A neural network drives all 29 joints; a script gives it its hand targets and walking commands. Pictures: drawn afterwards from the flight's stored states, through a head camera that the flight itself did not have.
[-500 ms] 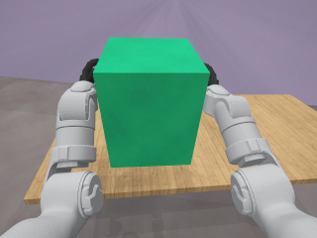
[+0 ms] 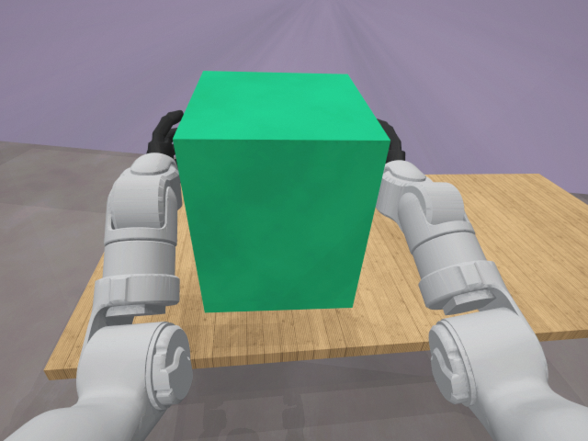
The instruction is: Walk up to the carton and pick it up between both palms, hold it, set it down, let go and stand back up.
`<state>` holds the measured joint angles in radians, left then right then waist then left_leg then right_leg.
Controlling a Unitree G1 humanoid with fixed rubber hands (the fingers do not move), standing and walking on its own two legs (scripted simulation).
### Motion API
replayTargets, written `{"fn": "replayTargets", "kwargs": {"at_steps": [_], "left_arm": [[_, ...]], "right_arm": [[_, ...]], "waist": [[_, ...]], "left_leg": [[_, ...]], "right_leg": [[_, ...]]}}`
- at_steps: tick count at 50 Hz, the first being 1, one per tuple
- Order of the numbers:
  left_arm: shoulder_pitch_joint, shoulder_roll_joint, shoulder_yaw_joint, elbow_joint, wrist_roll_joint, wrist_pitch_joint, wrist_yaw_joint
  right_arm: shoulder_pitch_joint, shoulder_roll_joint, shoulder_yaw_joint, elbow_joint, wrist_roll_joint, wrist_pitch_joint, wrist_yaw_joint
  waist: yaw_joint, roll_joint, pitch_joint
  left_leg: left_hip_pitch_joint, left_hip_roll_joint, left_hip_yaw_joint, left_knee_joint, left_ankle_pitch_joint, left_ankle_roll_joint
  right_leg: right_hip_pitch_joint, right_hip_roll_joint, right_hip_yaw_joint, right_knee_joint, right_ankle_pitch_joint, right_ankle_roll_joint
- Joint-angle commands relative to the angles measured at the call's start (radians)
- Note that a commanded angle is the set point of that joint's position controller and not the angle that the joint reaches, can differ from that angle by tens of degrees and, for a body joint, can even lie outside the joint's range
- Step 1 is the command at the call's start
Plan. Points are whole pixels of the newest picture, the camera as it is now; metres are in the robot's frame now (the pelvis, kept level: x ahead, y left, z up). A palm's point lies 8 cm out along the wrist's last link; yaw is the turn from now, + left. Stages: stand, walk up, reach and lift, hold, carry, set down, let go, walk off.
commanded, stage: hold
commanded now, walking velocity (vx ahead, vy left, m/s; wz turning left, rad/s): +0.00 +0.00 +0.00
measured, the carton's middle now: (278, 190) +0.38 +0.01 +0.24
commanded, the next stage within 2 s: none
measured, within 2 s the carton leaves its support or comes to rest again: neither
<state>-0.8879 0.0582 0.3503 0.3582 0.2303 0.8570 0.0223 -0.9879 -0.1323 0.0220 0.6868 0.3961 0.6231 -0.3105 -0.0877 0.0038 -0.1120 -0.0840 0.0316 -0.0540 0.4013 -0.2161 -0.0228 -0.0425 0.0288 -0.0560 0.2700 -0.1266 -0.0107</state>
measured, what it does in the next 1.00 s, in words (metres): stands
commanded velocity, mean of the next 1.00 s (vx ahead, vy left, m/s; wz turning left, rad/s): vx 0.00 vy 0.00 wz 0.00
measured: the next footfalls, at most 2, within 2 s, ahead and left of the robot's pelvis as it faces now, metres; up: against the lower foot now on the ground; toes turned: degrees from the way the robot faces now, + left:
none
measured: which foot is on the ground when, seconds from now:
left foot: down 0.00-1.00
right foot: down 0.00-1.00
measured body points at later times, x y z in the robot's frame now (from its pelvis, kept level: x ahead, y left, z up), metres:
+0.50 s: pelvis +0.00 +0.00 +0.00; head -0.09 +0.01 +0.44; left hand +0.39 +0.15 +0.28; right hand +0.38 -0.14 +0.28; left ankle +0.01 +0.13 -0.75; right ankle +0.02 -0.11 -0.75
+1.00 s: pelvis +0.00 +0.00 +0.00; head -0.08 +0.02 +0.44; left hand +0.39 +0.16 +0.28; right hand +0.38 -0.14 +0.28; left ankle +0.01 +0.13 -0.75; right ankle +0.02 -0.11 -0.75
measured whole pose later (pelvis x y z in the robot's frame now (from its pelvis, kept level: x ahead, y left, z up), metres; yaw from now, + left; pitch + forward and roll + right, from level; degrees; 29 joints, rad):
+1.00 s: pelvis +0.00 +0.00 +0.00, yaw +0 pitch -6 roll -2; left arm -0.88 0.05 0.35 0.35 0.23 0.85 0.02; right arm -0.99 -0.13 0.01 0.67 0.40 0.64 -0.31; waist -0.09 0.00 -0.12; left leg -0.08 0.03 -0.05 0.41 -0.22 -0.02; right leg -0.04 0.03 -0.05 0.27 -0.13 -0.01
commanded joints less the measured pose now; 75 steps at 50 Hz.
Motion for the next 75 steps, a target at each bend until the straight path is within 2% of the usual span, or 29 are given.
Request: {"fn": "replayTargets", "kwargs": {"at_steps": [1,3,5,7,8,12,16,18,22,26,29,34,37,41,44,49,52,53,56,58,61,63,65,66,67,68,70,73,75], "left_arm": [[-0.799,-0.622,-0.423,-0.130,-0.177,-0.077,-0.147],[-0.804,-0.644,-0.434,-0.130,-0.182,-0.079,-0.144],[-0.758,-0.620,-0.411,-0.104,-0.168,-0.073,-0.148],[-0.779,-0.611,-0.393,-0.081,-0.158,-0.075,-0.148],[-0.805,-0.612,-0.403,-0.111,-0.168,-0.082,-0.147],[-0.790,-0.614,-0.379,-0.075,-0.162,-0.080,-0.147],[-0.811,-0.637,-0.428,-0.120,-0.185,-0.079,-0.143],[-0.803,-0.622,-0.402,-0.093,-0.170,-0.078,-0.141],[-0.828,-0.618,-0.392,-0.082,-0.167,-0.086,-0.146],[-0.811,-0.608,-0.384,-0.050,-0.165,-0.092,-0.152],[-0.831,-0.628,-0.404,-0.098,-0.186,-0.100,-0.147],[-0.776,-0.611,-0.382,-0.055,-0.166,-0.087,-0.152],[-0.789,-0.603,-0.391,-0.127,-0.180,-0.092,-0.150],[-0.790,-0.623,-0.415,-0.120,-0.186,-0.083,-0.144],[-0.786,-0.638,-0.431,-0.146,-0.187,-0.077,-0.142],[-0.746,-0.617,-0.414,-0.123,-0.170,-0.067,-0.156],[-0.773,-0.621,-0.431,-0.178,-0.180,-0.070,-0.155],[-0.775,-0.624,-0.435,-0.185,-0.176,-0.067,-0.152],[-0.796,-0.622,-0.437,-0.165,-0.172,-0.065,-0.147],[-0.773,-0.631,-0.416,-0.108,-0.159,-0.061,-0.149],[-0.798,-0.635,-0.418,-0.092,-0.169,-0.071,-0.150],[-0.812,-0.640,-0.425,-0.107,-0.180,-0.079,-0.146],[-0.805,-0.633,-0.399,-0.071,-0.169,-0.080,-0.144],[-0.817,-0.650,-0.419,-0.086,-0.182,-0.086,-0.144],[-0.815,-0.641,-0.400,-0.088,-0.177,-0.087,-0.141],[-0.830,-0.638,-0.409,-0.092,-0.178,-0.089,-0.138],[-0.809,-0.628,-0.386,-0.064,-0.170,-0.086,-0.139],[-0.792,-0.631,-0.392,-0.044,-0.173,-0.087,-0.145],[-0.800,-0.627,-0.388,-0.075,-0.183,-0.093,-0.143]], "right_arm": [[-0.863,0.665,0.229,-0.348,0.143,-0.040,0.138],[-0.889,0.658,0.219,-0.371,0.138,-0.049,0.142],[-0.869,0.651,0.226,-0.362,0.132,-0.043,0.138],[-0.883,0.643,0.217,-0.329,0.130,-0.043,0.142],[-0.884,0.664,0.216,-0.324,0.128,-0.045,0.145],[-0.898,0.669,0.224,-0.318,0.137,-0.046,0.147],[-0.892,0.658,0.218,-0.338,0.148,-0.046,0.144],[-0.904,0.665,0.216,-0.339,0.144,-0.046,0.144],[-0.870,0.658,0.182,-0.267,0.114,-0.045,0.149],[-0.885,0.669,0.197,-0.286,0.121,-0.048,0.146],[-0.900,0.672,0.210,-0.321,0.132,-0.052,0.145],[-0.883,0.660,0.218,-0.322,0.137,-0.048,0.138],[-0.882,0.678,0.252,-0.379,0.163,-0.048,0.128],[-0.903,0.667,0.233,-0.397,0.154,-0.045,0.133],[-0.877,0.653,0.227,-0.398,0.149,-0.044,0.133],[-0.842,0.644,0.234,-0.357,0.148,-0.030,0.133],[-0.843,0.668,0.249,-0.377,0.159,-0.033,0.133],[-0.843,0.657,0.262,-0.377,0.164,-0.030,0.132],[-0.841,0.638,0.227,-0.330,0.148,-0.024,0.142],[-0.857,0.639,0.204,-0.321,0.129,-0.034,0.147],[-0.885,0.649,0.195,-0.319,0.116,-0.040,0.155],[-0.905,0.665,0.207,-0.328,0.128,-0.044,0.158],[-0.909,0.659,0.211,-0.319,0.129,-0.043,0.157],[-0.903,0.662,0.202,-0.316,0.129,-0.047,0.156],[-0.900,0.666,0.214,-0.313,0.126,-0.047,0.155],[-0.919,0.665,0.211,-0.310,0.129,-0.050,0.158],[-0.896,0.658,0.196,-0.292,0.127,-0.048,0.154],[-0.916,0.665,0.202,-0.333,0.121,-0.056,0.148],[-0.923,0.670,0.218,-0.352,0.132,-0.058,0.143]], "waist": [[-0.010,0.054,-0.363],[-0.018,0.070,-0.380],[-0.009,0.043,-0.359],[-0.004,0.035,-0.346],[0.000,0.027,-0.367],[0.012,0.023,-0.357],[-0.008,0.073,-0.400],[0.004,0.054,-0.380],[-0.011,0.053,-0.346],[-0.005,0.041,-0.357],[-0.012,0.053,-0.407],[0.003,0.033,-0.364],[0.006,0.010,-0.437],[0.004,0.040,-0.394],[-0.016,0.064,-0.394],[-0.009,0.046,-0.344],[-0.012,0.044,-0.407],[-0.012,0.061,-0.403],[-0.021,0.080,-0.341],[-0.009,0.070,-0.328],[-0.011,0.054,-0.337],[-0.003,0.055,-0.370],[0.002,0.040,-0.373],[-0.007,0.056,-0.388],[0.005,0.042,-0.383],[-0.007,0.055,-0.387],[-0.003,0.049,-0.370],[-0.001,0.038,-0.394],[-0.001,0.026,-0.420]], "left_leg": [[0.001,-0.080,0.020,-0.052,0.251,-0.042],[0.008,-0.079,0.015,-0.048,0.261,-0.046],[0.013,-0.084,0.022,-0.048,0.267,-0.038],[-0.006,-0.076,0.021,-0.063,0.216,-0.037],[-0.018,-0.076,0.024,-0.066,0.203,-0.030],[-0.023,-0.078,0.028,-0.063,0.214,-0.024],[0.009,-0.073,0.016,-0.048,0.255,-0.044],[0.005,-0.080,0.024,-0.049,0.227,-0.037],[-0.038,-0.071,0.021,-0.075,0.162,-0.035],[-0.034,-0.077,0.026,-0.068,0.190,-0.028],[-0.007,-0.080,0.021,-0.056,0.226,-0.036],[-0.017,-0.080,0.022,-0.057,0.238,-0.031],[0.018,-0.089,0.023,-0.032,0.303,-0.029],[0.023,-0.085,0.022,-0.040,0.270,-0.037],[0.027,-0.079,0.018,-0.028,0.303,-0.045],[0.003,-0.077,0.021,-0.049,0.283,-0.038],[0.020,-0.080,0.019,-0.040,0.316,-0.037],[0.027,-0.082,0.016,-0.034,0.335,-0.045],[0.015,-0.069,0.014,-0.052,0.267,-0.051],[0.004,-0.068,0.014,-0.066,0.219,-0.043],[-0.036,-0.065,0.016,-0.079,0.186,-0.036],[-0.024,-0.067,0.015,-0.068,0.220,-0.032],[-0.013,-0.070,0.018,-0.067,0.199,-0.031],[-0.018,-0.069,0.012,-0.063,0.205,-0.033],[-0.023,-0.073,0.018,-0.068,0.200,-0.030],[-0.017,-0.071,0.018,-0.064,0.208,-0.032],[-0.012,-0.071,0.016,-0.065,0.205,-0.028],[-0.025,-0.077,0.022,-0.065,0.197,-0.023],[-0.006,-0.081,0.021,-0.052,0.244,-0.025]], "right_leg": [[0.164,0.062,0.036,0.008,0.174,0.048],[0.161,0.058,0.036,0.007,0.176,0.044],[0.163,0.055,0.040,0.004,0.200,0.054],[0.166,0.061,0.033,0.003,0.140,0.049],[0.173,0.056,0.038,0.005,0.131,0.051],[0.171,0.053,0.041,0.009,0.159,0.054],[0.162,0.061,0.039,0.011,0.170,0.042],[0.153,0.054,0.039,0.004,0.153,0.048],[0.152,0.053,0.039,0.001,0.097,0.045],[0.174,0.051,0.042,0.008,0.139,0.051],[0.173,0.053,0.037,0.012,0.168,0.049],[0.178,0.053,0.046,0.005,0.185,0.052],[0.220,0.055,0.046,0.024,0.279,0.065],[0.156,0.061,0.039,0.006,0.198,0.049],[0.162,0.063,0.043,0.014,0.221,0.045],[0.171,0.056,0.042,0.008,0.212,0.047],[0.192,0.058,0.042,0.018,0.251,0.052],[0.198,0.060,0.039,0.024,0.266,0.051],[0.156,0.067,0.035,0.008,0.168,0.038],[0.140,0.063,0.035,-0.002,0.131,0.038],[0.144,0.059,0.034,0.003,0.112,0.038],[0.157,0.059,0.037,0.008,0.145,0.042],[0.159,0.058,0.038,0.010,0.137,0.045],[0.159,0.057,0.041,0.011,0.141,0.044],[0.164,0.059,0.036,0.007,0.135,0.044],[0.157,0.056,0.039,0.011,0.139,0.044],[0.153,0.056,0.040,0.005,0.141,0.045],[0.169,0.051,0.046,0.003,0.149,0.051],[0.182,0.051,0.045,0.011,0.200,0.053]]}}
